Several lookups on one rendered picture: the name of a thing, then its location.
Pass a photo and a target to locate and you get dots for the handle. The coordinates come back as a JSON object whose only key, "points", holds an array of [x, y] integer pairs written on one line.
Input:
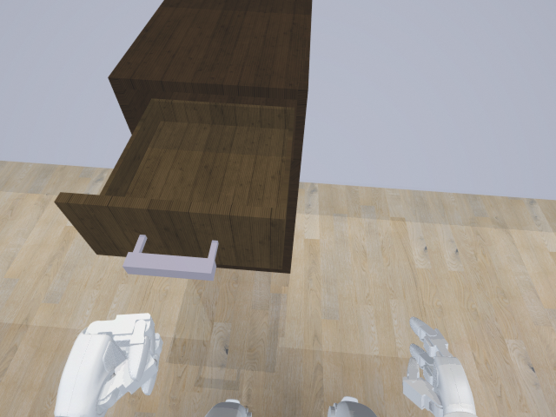
{"points": [[138, 263]]}

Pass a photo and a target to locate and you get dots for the robot left hand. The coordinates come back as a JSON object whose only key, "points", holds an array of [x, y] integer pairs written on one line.
{"points": [[126, 346]]}

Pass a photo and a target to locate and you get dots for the robot right hand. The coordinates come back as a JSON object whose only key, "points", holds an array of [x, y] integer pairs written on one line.
{"points": [[445, 388]]}

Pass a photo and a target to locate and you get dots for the drawer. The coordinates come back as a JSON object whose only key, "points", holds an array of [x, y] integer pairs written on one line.
{"points": [[193, 172]]}

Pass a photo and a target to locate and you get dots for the cabinet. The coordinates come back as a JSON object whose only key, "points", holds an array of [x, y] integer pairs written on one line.
{"points": [[224, 51]]}

